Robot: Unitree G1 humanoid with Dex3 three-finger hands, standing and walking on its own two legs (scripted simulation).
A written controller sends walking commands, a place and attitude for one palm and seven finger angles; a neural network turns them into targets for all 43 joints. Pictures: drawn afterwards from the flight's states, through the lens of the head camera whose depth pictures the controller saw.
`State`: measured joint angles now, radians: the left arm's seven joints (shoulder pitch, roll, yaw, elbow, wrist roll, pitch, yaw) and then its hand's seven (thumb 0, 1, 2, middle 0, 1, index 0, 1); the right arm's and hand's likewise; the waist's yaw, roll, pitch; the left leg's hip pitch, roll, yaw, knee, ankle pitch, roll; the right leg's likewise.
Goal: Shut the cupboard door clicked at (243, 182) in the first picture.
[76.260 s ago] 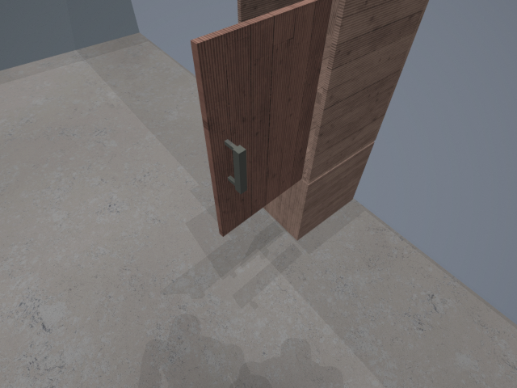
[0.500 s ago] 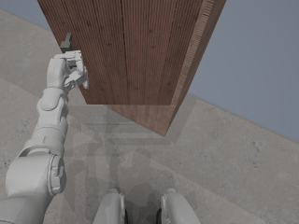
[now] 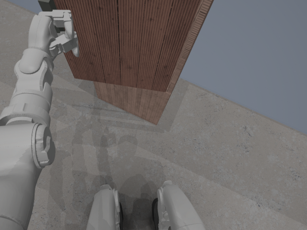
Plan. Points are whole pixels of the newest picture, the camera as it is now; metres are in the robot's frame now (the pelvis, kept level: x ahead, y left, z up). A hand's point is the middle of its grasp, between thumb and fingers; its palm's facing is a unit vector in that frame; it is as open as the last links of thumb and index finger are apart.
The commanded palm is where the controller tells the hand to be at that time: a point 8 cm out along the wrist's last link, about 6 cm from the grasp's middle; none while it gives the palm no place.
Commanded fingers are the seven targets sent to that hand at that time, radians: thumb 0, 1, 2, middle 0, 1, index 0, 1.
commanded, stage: push the door shut along its arc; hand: left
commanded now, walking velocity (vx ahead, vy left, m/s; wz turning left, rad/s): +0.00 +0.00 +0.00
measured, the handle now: (58, 20) +0.63 +0.18 +0.08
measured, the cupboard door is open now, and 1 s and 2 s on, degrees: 18 10 10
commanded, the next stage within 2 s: pull the fist back off the door in 0.40 s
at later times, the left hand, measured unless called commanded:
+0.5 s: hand (100, 20) +0.61 +0.08 +0.09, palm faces -0.30 -0.95 -0.01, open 3.1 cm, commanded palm +0.62 +0.10 +0.08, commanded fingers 0.00 0.90 0.90 -1.30 -1.50 -1.30 -1.50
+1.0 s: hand (98, 30) +0.57 +0.09 +0.10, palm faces +0.10 -1.00 -0.02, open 3.1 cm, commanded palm +0.53 +0.13 +0.08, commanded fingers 0.00 0.90 0.90 -1.30 -1.50 -1.30 -1.50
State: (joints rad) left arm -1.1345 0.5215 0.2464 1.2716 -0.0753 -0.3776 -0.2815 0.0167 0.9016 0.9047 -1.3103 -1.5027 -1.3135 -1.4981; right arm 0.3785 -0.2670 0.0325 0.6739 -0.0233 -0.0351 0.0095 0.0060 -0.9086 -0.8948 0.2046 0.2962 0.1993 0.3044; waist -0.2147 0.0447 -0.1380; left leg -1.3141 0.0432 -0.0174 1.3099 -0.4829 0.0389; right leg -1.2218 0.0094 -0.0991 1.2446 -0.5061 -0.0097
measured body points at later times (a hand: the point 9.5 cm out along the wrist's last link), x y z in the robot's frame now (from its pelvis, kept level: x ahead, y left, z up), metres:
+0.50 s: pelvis +0.01 +0.00 -0.01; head +0.21 +0.03 +0.39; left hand +0.63 +0.14 +0.09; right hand -0.04 -0.25 -0.10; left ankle +0.06 +0.09 -0.61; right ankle +0.04 -0.12 -0.61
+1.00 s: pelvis +0.03 -0.02 +0.03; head +0.18 -0.01 +0.45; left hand +0.56 +0.14 +0.10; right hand +0.01 -0.27 -0.09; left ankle +0.06 +0.09 -0.61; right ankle +0.04 -0.12 -0.61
